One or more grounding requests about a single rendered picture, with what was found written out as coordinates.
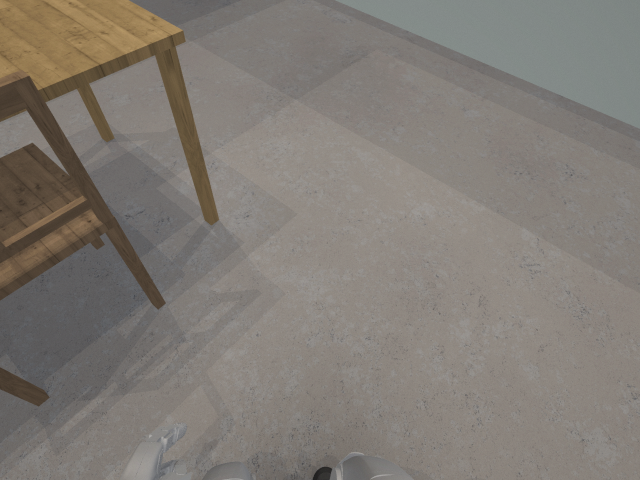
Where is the robot left hand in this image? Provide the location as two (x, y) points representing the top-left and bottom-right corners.
(120, 422), (192, 480)

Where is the table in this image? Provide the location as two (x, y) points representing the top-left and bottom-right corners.
(0, 0), (219, 226)

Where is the chair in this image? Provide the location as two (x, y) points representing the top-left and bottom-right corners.
(0, 70), (166, 406)

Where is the right robot shin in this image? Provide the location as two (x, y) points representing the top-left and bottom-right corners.
(339, 452), (365, 464)

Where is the robot right thigh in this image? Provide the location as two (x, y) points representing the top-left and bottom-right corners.
(330, 455), (414, 480)

